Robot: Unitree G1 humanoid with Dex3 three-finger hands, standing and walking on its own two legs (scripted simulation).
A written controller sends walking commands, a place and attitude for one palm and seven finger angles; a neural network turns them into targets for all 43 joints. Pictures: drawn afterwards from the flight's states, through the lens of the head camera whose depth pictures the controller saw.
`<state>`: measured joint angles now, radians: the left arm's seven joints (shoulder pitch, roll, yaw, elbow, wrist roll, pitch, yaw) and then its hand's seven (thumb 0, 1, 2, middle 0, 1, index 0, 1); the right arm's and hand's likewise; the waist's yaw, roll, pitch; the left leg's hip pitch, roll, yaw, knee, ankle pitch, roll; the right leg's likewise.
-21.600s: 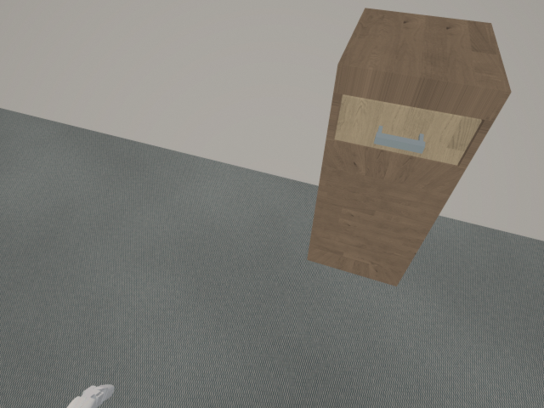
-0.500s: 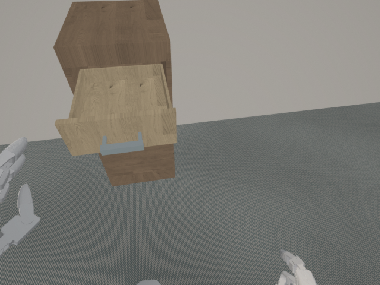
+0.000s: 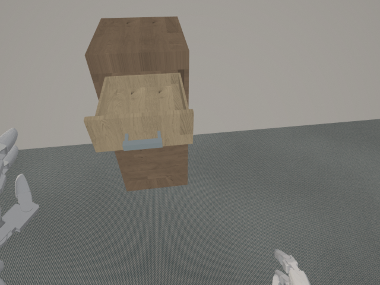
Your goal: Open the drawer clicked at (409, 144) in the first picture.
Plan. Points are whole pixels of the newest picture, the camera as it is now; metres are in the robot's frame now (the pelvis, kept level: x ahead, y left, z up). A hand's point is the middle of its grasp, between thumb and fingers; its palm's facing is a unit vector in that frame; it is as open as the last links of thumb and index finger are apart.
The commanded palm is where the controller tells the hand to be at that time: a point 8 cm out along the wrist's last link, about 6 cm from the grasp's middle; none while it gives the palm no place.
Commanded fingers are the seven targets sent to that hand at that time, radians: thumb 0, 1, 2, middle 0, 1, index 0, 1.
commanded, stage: let the arm hang, fingers relaxed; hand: left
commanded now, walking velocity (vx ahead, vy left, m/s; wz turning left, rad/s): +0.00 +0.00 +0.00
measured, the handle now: (142, 139) +0.55 +0.19 -0.03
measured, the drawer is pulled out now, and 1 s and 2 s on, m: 0.29 0.29 0.29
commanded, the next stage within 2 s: look to check the result in 1.20 s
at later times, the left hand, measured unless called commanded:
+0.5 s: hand out of the picture +0.04 +0.18 -0.17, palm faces -0.03 -0.98 -0.20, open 7.1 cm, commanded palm none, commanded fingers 0.00 0.90 0.90 -0.20 -0.30 -0.20 -0.30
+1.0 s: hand out of the picture +0.04 +0.21 -0.15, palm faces +0.00 -0.96 -0.28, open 7.4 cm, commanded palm none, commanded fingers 0.00 0.90 0.90 -0.20 -0.30 -0.20 -0.30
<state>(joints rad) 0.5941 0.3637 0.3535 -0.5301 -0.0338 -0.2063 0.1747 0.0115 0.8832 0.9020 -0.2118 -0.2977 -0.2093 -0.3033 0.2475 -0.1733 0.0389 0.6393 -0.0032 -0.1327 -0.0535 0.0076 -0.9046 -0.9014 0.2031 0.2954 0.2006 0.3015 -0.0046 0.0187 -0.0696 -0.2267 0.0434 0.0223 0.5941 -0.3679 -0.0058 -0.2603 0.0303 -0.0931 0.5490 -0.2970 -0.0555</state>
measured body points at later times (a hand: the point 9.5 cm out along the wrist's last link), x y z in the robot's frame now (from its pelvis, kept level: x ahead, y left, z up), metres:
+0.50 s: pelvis -0.02 -0.01 +0.00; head +0.03 +0.00 +0.45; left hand +0.05 +0.23 -0.15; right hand +0.02 -0.27 -0.14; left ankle -0.01 +0.11 -0.73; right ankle +0.01 -0.10 -0.73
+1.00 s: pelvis -0.02 +0.00 +0.01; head -0.02 -0.01 +0.46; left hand +0.04 +0.26 -0.13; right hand +0.02 -0.25 -0.14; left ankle -0.01 +0.11 -0.73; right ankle +0.01 -0.10 -0.73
